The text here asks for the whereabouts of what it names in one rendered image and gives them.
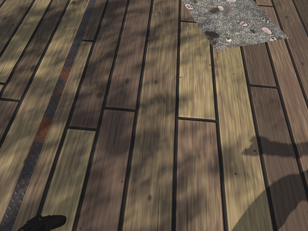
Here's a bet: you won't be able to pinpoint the left robot hand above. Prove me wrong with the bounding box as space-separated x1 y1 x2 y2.
17 215 66 231

